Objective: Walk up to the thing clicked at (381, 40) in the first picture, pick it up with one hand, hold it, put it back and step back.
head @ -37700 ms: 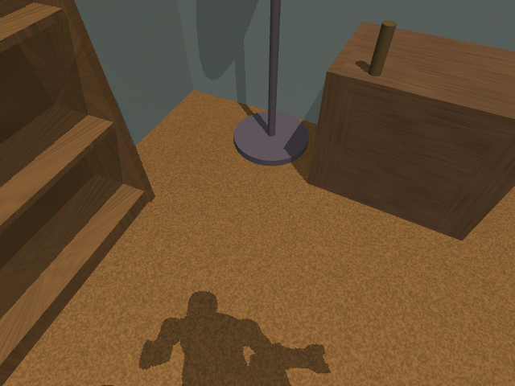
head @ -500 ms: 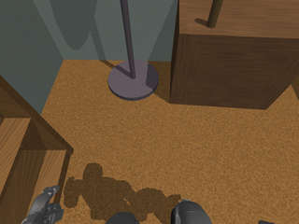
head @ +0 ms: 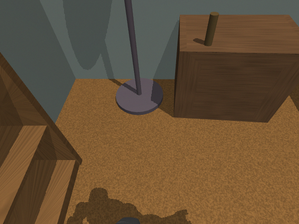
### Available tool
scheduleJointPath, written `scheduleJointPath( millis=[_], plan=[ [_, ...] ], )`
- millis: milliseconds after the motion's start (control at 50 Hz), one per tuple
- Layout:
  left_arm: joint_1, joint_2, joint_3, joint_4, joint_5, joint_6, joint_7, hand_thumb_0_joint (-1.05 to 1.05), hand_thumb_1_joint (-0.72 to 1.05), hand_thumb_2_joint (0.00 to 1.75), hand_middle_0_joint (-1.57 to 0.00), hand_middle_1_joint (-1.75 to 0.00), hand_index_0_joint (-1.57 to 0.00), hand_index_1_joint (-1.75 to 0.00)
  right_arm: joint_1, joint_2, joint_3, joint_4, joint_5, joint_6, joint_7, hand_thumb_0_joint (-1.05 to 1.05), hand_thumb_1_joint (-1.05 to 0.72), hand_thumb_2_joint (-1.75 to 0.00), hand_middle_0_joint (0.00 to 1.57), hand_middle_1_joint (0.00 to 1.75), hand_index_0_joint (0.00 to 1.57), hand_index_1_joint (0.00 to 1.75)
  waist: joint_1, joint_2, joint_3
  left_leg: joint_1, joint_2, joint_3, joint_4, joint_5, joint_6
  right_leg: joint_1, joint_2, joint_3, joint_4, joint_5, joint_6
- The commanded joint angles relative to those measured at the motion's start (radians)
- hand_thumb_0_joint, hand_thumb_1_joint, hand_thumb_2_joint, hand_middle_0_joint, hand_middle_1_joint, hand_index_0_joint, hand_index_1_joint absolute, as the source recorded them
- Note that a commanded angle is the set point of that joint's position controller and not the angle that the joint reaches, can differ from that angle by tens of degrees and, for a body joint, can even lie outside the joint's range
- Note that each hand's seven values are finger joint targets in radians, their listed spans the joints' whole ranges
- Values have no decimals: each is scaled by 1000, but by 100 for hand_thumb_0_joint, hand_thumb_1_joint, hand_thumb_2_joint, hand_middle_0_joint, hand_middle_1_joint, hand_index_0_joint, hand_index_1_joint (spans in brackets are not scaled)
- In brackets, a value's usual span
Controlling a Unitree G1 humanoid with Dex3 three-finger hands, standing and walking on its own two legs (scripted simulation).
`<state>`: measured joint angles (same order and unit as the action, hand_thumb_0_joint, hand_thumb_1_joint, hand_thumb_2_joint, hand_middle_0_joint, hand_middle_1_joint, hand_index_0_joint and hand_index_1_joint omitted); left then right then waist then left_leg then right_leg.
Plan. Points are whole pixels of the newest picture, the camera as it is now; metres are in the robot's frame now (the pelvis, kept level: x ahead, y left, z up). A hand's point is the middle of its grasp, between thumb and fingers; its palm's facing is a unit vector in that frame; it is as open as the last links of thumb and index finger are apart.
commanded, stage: step back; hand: right
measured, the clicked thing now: (211, 29) +1.07 -0.24 -0.05
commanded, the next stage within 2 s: stand in 0.64 s
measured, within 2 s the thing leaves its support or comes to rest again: neither
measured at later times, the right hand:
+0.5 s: hand out of the picture +0.13 -0.25 -0.16, palm faces +0.03 +0.94 -0.34, open 7.4 cm
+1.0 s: hand (249, 221) +0.16 -0.24 -0.13, palm faces +0.03 +0.94 -0.35, open 7.4 cm
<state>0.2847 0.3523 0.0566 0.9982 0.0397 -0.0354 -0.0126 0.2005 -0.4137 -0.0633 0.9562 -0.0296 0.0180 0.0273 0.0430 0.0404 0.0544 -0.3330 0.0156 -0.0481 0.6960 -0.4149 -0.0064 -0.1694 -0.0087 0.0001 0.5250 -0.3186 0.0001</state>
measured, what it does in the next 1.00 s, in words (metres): steps on the spot: left foot, then right foot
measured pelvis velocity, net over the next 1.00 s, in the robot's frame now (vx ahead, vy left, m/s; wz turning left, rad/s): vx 0.06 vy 0.02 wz -0.03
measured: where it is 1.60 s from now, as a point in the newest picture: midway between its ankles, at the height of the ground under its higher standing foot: outside the picture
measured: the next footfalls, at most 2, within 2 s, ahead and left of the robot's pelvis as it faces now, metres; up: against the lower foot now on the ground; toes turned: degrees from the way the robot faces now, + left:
left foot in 0.04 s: +0.09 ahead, +0.14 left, +0.00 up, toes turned -2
right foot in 0.32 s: +0.09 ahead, -0.12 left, +0.00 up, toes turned -3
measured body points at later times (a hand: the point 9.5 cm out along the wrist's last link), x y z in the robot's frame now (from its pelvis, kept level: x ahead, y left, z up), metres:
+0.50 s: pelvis +0.06 +0.01 +0.00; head +0.08 +0.00 +0.45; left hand +0.16 +0.31 -0.12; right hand +0.13 -0.30 -0.14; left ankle +0.05 +0.14 -0.73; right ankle +0.05 -0.12 -0.73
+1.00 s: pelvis +0.06 +0.02 +0.01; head +0.07 +0.02 +0.46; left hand +0.17 +0.31 -0.12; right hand +0.16 -0.29 -0.11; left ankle +0.05 +0.14 -0.73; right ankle +0.05 -0.12 -0.73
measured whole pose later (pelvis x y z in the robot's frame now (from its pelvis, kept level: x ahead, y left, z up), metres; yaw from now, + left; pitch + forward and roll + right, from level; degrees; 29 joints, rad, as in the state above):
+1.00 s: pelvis +0.06 +0.02 +0.01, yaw -2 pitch -3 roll +0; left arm 0.06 0.34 0.00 1.12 0.00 -0.01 0.00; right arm 0.06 -0.34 -0.01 1.10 0.00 -0.01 0.00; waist 0.00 -0.01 0.06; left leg -0.08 0.00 -0.01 0.35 -0.22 0.00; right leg -0.10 -0.04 -0.01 0.34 -0.19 0.03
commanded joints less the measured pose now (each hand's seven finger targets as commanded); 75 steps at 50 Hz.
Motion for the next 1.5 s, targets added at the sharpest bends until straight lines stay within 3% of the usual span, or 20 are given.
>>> scheduleJointPath(
  millis=[0,40,60,80,100,160,240,280,320,340,360,400,440,480,660,820,940,1120,1260,1480],
  plan=[
    [-116,278,52,-104,-10,-12,16,0,90,90,-20,-30,-20,-30,-31,-121,-42,-63,-1,-50,-7,0,-90,-90,20,30,20,30,-46,-192,-12,135,-25,75,-247,134,10,-99,-183,158,-103,129,-126],
    [-79,212,25,-108,-18,-11,16,0,90,90,-20,-30,-20,-30,25,-158,-60,-40,-9,-60,-21,0,-90,-90,20,30,20,30,-68,-70,-90,333,59,-69,-319,207,59,-192,-97,62,117,272,-64],
    [-77,158,11,-118,-32,-8,15,0,90,90,-20,-30,-20,-30,51,-218,-71,-44,-13,-65,-27,0,-90,-90,20,30,20,30,-75,107,-129,380,241,-340,-394,140,137,-303,19,-16,286,54,-16],
    [-104,214,31,-104,-29,3,24,0,90,90,-20,-30,-20,-30,47,-270,-79,-48,-13,-62,-25,0,-90,-90,20,30,20,30,-78,86,-89,247,326,-438,-427,-61,227,-301,10,35,358,-267,-26],
    [-107,254,38,-99,-26,3,25,0,90,90,-20,-30,-20,-30,29,-286,-86,-41,-9,-56,-23,0,-90,-90,20,30,20,30,-74,85,-34,161,340,-442,-451,-179,262,-277,-18,65,380,-298,-35],
    [-52,236,34,-72,-27,-3,14,0,90,90,-20,-30,-20,-30,-66,-206,-58,-72,-12,-55,-24,0,-90,-90,20,30,20,30,-28,93,27,121,238,-252,-431,-72,198,-276,-42,53,320,-191,-34],
    [-42,202,35,-42,-30,-9,13,0,90,90,-20,-30,-20,-30,-104,-193,-51,-68,-7,-49,-22,0,-90,-90,20,30,20,30,-27,144,-9,36,182,-136,-359,141,158,-74,-17,-25,78,-37,-9],
    [-8,194,39,-15,-25,-19,28,0,90,90,-20,-30,-20,-30,-140,-152,-29,-69,14,-34,-22,0,-90,-90,20,30,20,30,17,106,-48,14,151,-63,-220,270,108,67,10,-47,-112,118,-10],
    [-12,273,60,-15,-10,-30,43,0,90,90,-20,-30,-20,-30,-113,-77,-1,-76,32,-32,-27,0,-90,-90,20,30,20,30,11,-95,-95,-76,55,0,-38,255,32,163,-134,189,-163,253,-51],
    [-63,317,60,-30,-12,-32,45,0,90,90,-20,-30,-20,-30,-93,-58,6,-69,31,-26,-32,0,-90,-90,20,30,20,30,-9,-168,-73,-92,-10,-8,6,32,3,68,-286,379,-236,184,-127],
    [-179,345,54,-61,-13,-28,40,0,90,90,-20,-30,-20,-30,-58,-107,-12,-33,28,-18,-36,0,-90,-90,20,30,20,30,-37,-169,-53,40,7,-5,54,-100,-2,-97,-357,404,-215,128,-222],
    [-259,275,36,-75,-19,-19,35,0,90,90,-20,-30,-20,-30,-3,-110,-11,18,22,-29,-36,0,-90,-90,20,30,20,30,-92,-130,-36,152,39,-1,-178,42,11,-147,-256,236,-134,230,-150],
    [-246,228,31,-67,-30,-20,34,0,90,90,-20,-30,-20,-30,-34,-150,-18,32,24,-44,-34,0,-90,-90,20,30,20,30,-58,-87,-100,141,99,-70,-229,465,56,-11,-131,74,-18,418,-45],
    [-181,245,31,-35,-30,-16,33,0,90,90,-20,-30,-20,-30,-76,-142,-10,27,23,-45,-35,0,-90,-90,20,30,20,30,-14,-117,-146,160,103,-45,-186,560,73,37,-109,68,-28,435,-32],
    [-241,191,3,7,-46,3,32,0,90,90,-20,-30,-20,-30,-126,-157,1,61,20,-57,-43,0,-90,-90,20,30,20,30,-34,-7,-150,223,120,-67,-275,683,45,96,-112,59,-68,475,-24],
    [-276,201,-7,42,-33,1,27,0,90,90,-20,-30,-20,-30,-152,-145,9,79,28,-59,-43,0,-90,-90,20,30,20,30,-48,-7,-153,269,122,-40,-342,701,27,156,-113,45,-141,495,-12],
    [-273,192,-15,64,-32,5,21,0,90,90,-20,-30,-20,-30,-198,-147,10,89,25,-55,-39,0,-90,-90,20,30,20,30,-38,6,-87,239,112,-40,-415,446,24,109,-113,57,-215,315,-7],
    [-260,205,-18,82,-30,-7,20,0,90,90,-20,-30,-20,-30,-179,-144,12,111,24,-55,-30,0,-90,-90,20,30,20,30,-47,-36,-85,235,112,-44,-435,384,24,110,-127,67,-247,297,-7],
    [-235,221,-15,93,-27,-1,19,0,90,90,-20,-30,-20,-30,-155,-143,10,126,17,-46,-23,0,-90,-90,20,30,20,30,-45,-54,-21,178,95,-53,-464,152,21,25,-116,77,-286,55,-9],
    [-210,220,-22,90,-31,-8,18,0,90,90,-20,-30,-20,-30,-124,-143,19,135,22,-50,-26,0,-90,-90,20,30,20,30,-49,-56,-76,226,103,-49,-426,300,21,48,-127,88,-262,221,-16]
  ],
)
